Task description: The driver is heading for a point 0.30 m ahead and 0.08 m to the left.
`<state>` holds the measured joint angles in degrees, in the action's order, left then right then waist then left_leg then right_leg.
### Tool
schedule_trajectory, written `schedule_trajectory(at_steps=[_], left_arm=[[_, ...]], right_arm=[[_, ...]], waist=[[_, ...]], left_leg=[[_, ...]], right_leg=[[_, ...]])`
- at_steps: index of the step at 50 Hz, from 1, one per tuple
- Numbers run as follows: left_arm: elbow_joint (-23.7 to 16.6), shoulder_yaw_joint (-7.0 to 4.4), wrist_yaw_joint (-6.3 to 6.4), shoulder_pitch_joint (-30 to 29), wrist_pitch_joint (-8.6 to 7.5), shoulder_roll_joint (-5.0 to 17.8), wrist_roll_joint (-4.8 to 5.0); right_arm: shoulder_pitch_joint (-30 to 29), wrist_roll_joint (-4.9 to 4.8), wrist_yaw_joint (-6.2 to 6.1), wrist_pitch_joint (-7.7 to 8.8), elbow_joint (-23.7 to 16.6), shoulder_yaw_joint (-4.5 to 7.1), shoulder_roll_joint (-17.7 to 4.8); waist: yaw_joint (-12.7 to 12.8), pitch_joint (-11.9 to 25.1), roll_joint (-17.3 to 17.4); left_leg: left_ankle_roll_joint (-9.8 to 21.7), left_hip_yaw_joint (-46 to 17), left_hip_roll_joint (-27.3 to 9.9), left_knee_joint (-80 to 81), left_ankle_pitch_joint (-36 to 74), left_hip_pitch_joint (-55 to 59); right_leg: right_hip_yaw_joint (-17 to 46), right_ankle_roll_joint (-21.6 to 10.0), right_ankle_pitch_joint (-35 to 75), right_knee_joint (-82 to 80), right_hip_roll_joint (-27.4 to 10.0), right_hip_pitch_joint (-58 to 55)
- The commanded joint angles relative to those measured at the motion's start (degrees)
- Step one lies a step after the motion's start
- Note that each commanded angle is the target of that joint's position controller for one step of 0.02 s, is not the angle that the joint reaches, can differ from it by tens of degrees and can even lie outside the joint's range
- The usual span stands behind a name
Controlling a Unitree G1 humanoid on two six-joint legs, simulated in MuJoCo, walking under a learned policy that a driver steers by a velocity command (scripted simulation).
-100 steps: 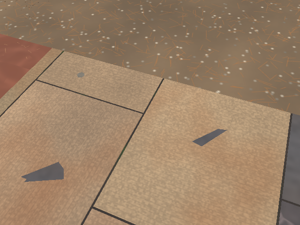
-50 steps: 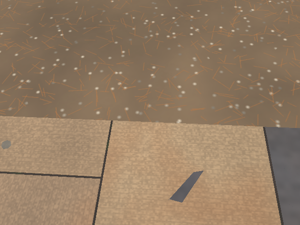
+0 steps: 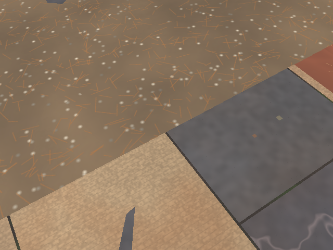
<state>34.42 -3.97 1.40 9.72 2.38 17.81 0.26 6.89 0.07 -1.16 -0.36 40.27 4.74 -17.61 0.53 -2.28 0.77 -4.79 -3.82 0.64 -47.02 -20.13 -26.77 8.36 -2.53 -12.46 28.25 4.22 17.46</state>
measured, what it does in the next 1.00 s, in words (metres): steps on the spot: left foot, then right foot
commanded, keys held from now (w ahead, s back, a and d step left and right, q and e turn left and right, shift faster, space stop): no key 1.00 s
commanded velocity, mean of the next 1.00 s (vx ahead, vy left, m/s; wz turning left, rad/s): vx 0.00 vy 0.00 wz -0.11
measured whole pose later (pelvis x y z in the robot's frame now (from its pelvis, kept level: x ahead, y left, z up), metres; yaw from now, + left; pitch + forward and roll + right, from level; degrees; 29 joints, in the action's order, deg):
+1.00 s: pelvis +0.00 -0.01 -0.01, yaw -4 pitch -2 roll +0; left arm 49.3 -1.7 1.4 13.0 0.1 12.4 -0.3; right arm 13.2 0.3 -2.2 0.0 50.7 2.1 -13.9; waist -0.9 -2.3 0.2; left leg -2.7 -1.8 -2.1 -30.0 -15.4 -12.9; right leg 3.6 0.1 -18.3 30.4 1.3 10.2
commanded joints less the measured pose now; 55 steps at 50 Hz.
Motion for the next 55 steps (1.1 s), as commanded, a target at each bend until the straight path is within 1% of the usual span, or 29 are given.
schedule_trajectory(at_steps=[1, 2, 3, 4, 5, 6, 7, 8, 9, 10, 11, 12, 13, 14, 15, 16, 17, 18, 19, 20, 21, 22, 23, 25, 28, 32, 38, 45, 55], left_arm=[[-3.6, -2.49, -0.23, -1.5, -0.47, 9.2, -0.15], [-3.4, -2.27, -0.38, -1.6, -0.40, 8.9, -0.08], [-3.3, -2.01, -0.44, -2.2, -0.32, 8.5, 0.09], [-3.2, -1.66, -0.38, -3.2, -0.24, 7.9, 0.39], [-2.9, -1.20, -0.27, -2.6, -0.34, 6.6, 0.50], [-2.6, -0.48, -0.17, -0.2, -0.68, 4.4, -0.45], [-2.5, -0.43, -0.19, 2.6, -1.15, 3.6, -0.55], [-2.4, -1.03, 0.09, 1.1, -1.41, 6.2, -1.18], [-2.2, -1.84, 0.21, -0.5, -1.34, 8.2, -0.72], [-1.7, -2.10, 0.36, -1.2, -1.04, 7.8, -0.41], [-1.3, -2.21, 0.41, -1.1, -0.62, 7.3, -0.35], [-0.7, -1.95, 0.29, -0.6, -0.31, 6.0, -0.20], [-0.1, -1.36, 0.07, 0.1, -0.20, 4.1, -0.09], [0.4, -0.70, -0.12, 0.2, -0.28, 2.3, -0.05], [0.7, -0.27, -0.26, -0.2, -0.46, 1.1, 0.07], [1.3, -0.24, -0.38, 0.2, -0.57, 0.9, 0.24], [2.2, -0.29, -0.52, 1.3, -0.63, 1.0, 0.26], [2.6, -0.33, -0.68, 1.6, -0.65, 1.6, -0.05], [2.1, -0.57, -0.59, 1.1, -0.64, 3.6, -0.64], [1.5, -1.15, -0.22, 0.9, -0.53, 7.1, -0.94], [2.9, -1.21, -0.53, 0.3, -0.55, 6.5, -1.04], [2.1, -0.63, -0.95, -0.6, -0.79, 3.8, -1.06], [2.8, -0.21, -0.93, -0.4, -1.08, 2.8, -1.45], [3.5, -0.20, -0.75, 0.0, -1.82, 3.5, -1.34], [4.5, 0.26, -0.35, 1.5, -2.38, 2.8, -1.18], [5.5, 0.58, -0.05, 2.0, -2.54, 2.2, -1.09], [7.4, 0.84, 0.04, 2.7, -2.76, 1.4, -0.90], [10.5, 0.91, 0.10, 3.4, -2.85, 0.7, -0.68], [15.9, 0.99, 0.37, 4.5, -2.94, 0.5, -0.44]], right_arm=[[-1.1, -0.40, 0.57, 1.13, -4.3, 1.00, -4.8], [-0.8, -0.47, 0.82, 1.31, -4.5, 0.96, -4.7], [-0.1, -0.49, 1.10, 1.54, -4.4, 0.90, -4.4], [1.4, -0.37, 1.37, 1.86, -4.1, 0.79, -3.8], [2.4, 0.24, 1.46, 2.17, -3.9, 0.74, -3.8], [3.0, 1.43, 1.22, 2.32, -4.6, 1.10, -6.8], [0.2, 2.39, 1.08, 2.09, -4.6, 1.35, -9.6], [-0.6, 2.44, 1.07, 2.32, -5.1, 0.35, -5.9], [-1.3, 2.05, 0.99, 2.52, -5.3, -0.11, -4.8], [-1.0, 1.58, 0.76, 2.52, -4.9, 0.09, -5.6], [-1.0, 0.81, 0.54, 2.56, -4.7, 0.21, -6.2], [-1.3, 0.42, 0.36, 2.51, -4.5, 0.05, -6.0], [-1.8, 0.31, 0.39, 2.19, -4.3, -0.04, -5.8], [-2.1, 0.29, 0.50, 1.80, -4.2, -0.13, -5.4], [-1.4, 0.33, 0.59, 1.38, -4.0, -0.24, -4.9], [-0.8, 0.22, 0.66, 0.98, -3.7, -0.36, -4.7], [-0.6, -0.10, 0.75, 0.69, -3.5, -0.56, -4.4], [1.0, -0.37, 0.88, 0.72, -3.0, -0.76, -4.0], [2.9, -0.09, 1.11, 1.22, -2.5, -1.01, -3.5], [4.1, 1.00, 1.63, 1.97, -2.7, -1.26, -3.3], [4.7, 1.28, 1.74, 2.32, -2.5, -1.62, -1.8], [1.7, 1.52, 1.67, 2.31, -2.3, -1.49, -3.4], [0.4, 1.33, 1.59, 2.20, -2.4, -1.42, -3.2], [0.7, 0.92, 1.11, 1.60, -2.2, -1.51, -2.8], [1.8, 0.70, 0.62, 1.40, -1.2, -1.51, -2.5], [2.8, 0.62, 0.21, 1.33, 0.4, -1.43, -2.4], [4.2, 0.42, -0.34, 1.33, 3.0, -1.29, -2.6], [5.8, 0.24, -0.99, 1.10, 6.2, -1.23, -2.7], [7.3, 0.07, -1.59, 0.69, 11.0, -1.30, -2.2]], waist=[[1.1, 7.4, -10.4], [1.0, 7.4, -10.4], [0.3, 7.4, -10.1], [-1.0, 7.4, -9.7], [-1.8, 7.2, -8.5], [-0.5, 8.4, -2.1], [3.8, 6.4, 10.2], [1.8, 6.5, 12.2], [0.8, 5.4, 10.9], [0.2, 5.3, 9.8], [-0.2, 4.7, 9.2], [0.1, 4.6, 8.0], [0.6, 4.5, 7.2], [0.4, 4.8, 7.6], [-0.4, 5.4, 8.5], [-0.5, 6.2, 9.0], [0.2, 6.7, 9.1], [0.1, 6.7, 8.5], [-0.7, 7.3, 6.1], [-2.7, 7.9, 0.0], [-3.9, 7.8, -7.1], [-1.8, 5.5, -5.1], [-1.6, 4.5, -4.3], [-1.5, 2.4, -4.2], [-1.5, 1.9, -4.2], [-1.3, 1.2, -2.8], [-1.2, 1.6, -1.5], [-1.2, 1.6, -1.2], [-1.2, 0.7, -1.1]], left_leg=[[0.6, 0.5, 0.1, 5.1, -1.0, 3.0], [1.1, 0.7, 0.1, 7.4, -1.0, 4.3], [1.6, 1.0, 0.2, 11.3, 0.6, 6.4], [2.5, 1.6, 0.2, 18.0, 5.3, 10.2], [3.7, 0.8, -1.0, 24.7, 12.9, 15.1], [6.1, -6.0, -8.7, 26.4, 21.9, 20.4], [13.3, -14.7, -15.8, 27.0, 29.3, 18.9], [19.4, -19.5, -20.2, 29.1, 27.3, 15.1], [19.9, -18.6, -19.3, 29.3, 25.2, 15.2], [19.0, -17.1, -17.8, 29.1, 23.7, 16.6], [18.2, -15.8, -17.2, 28.6, 23.6, 17.7], [17.4, -14.1, -16.4, 27.6, 25.5, 18.0], [16.3, -11.2, -14.4, 26.8, 27.1, 17.5], [15.4, -8.6, -12.6, 25.9, 28.6, 17.4], [15.2, -7.4, -11.6, 25.1, 30.1, 18.0], [15.1, -6.6, -10.9, 24.1, 30.7, 18.5], [14.4, -5.8, -10.1, 23.2, 29.8, 18.5], [12.9, -5.5, -9.5, 22.9, 27.6, 17.7], [10.2, -5.6, -8.9, 22.8, 22.7, 15.6], [7.6, -3.0, -6.5, 20.9, 17.2, 12.9], [5.0, 1.3, -3.2, 21.8, 9.6, 15.5], [3.5, 2.0, -2.7, 20.3, 8.6, 16.2], [3.4, 2.1, -2.8, 20.0, 9.2, 16.1], [3.8, 1.9, -2.9, 19.6, 11.5, 15.4], [3.7, 1.8, -3.0, 19.7, 11.6, 15.5], [3.1, 1.8, -3.0, 19.9, 11.7, 15.3], [2.5, 1.8, -3.1, 20.1, 13.1, 15.5], [2.5, 1.9, -3.1, 20.3, 13.9, 15.9], [2.8, 2.2, -2.8, 20.9, 14.3, 16.3]], right_leg=[[15.8, -10.6, 14.2, -5.2, -14.4, -6.3], [16.7, -10.4, 15.2, -4.6, -14.4, -6.4], [17.1, -9.9, 15.9, -3.6, -13.9, -6.3], [16.9, -8.6, 15.2, -2.5, -12.7, -5.3], [16.3, -6.2, 11.5, -1.7, -10.9, -3.3], [12.5, -2.5, 2.3, 3.4, -7.4, 0.2], [3.2, 1.1, -11.4, 8.8, 0.2, 4.9], [1.1, 3.8, -18.4, 13.3, -1.1, 3.5], [0.5, 5.1, -19.1, 18.0, -2.2, 4.0], [0.0, 6.0, -19.6, 21.3, -2.1, 5.8], [0.0, 7.0, -19.3, 23.8, -2.8, 7.5], [0.0, 7.7, -18.5, 24.2, -3.8, 7.5], [-1.5, 8.0, -17.9, 21.3, -4.1, 6.0], [-3.3, 8.1, -16.6, 16.8, -4.3, 3.7], [-4.5, 8.1, -14.2, 12.1, -4.3, 1.7], [-5.7, 8.0, -10.2, 6.7, -4.0, -0.8], [-7.0, 7.4, -3.9, -0.8, -3.4, -4.2], [-6.8, 6.5, 2.9, -6.9, -3.3, -7.8], [-3.6, 5.1, 8.4, -7.3, -5.6, -11.6], [0.1, 3.0, 17.9, -4.1, -9.7, -13.8], [0.1, 0.4, 8.3, -2.8, -9.3, -8.5], [0.2, -0.2, 2.9, -4.2, -8.4, -5.6], [0.4, 0.3, 0.7, -5.0, -8.4, -4.2], [0.0, 1.2, 1.4, -5.0, -7.7, -3.1], [-0.3, 1.5, 1.4, -4.7, -7.3, -2.6], [-0.4, 1.4, 0.9, -4.6, -6.9, -2.6], [-1.2, 1.3, 2.9, -4.1, -6.3, -3.7], [-2.2, 1.5, 4.6, -3.9, -5.5, -4.3], [-3.4, 1.9, 5.3, -4.3, -4.8, -4.4]])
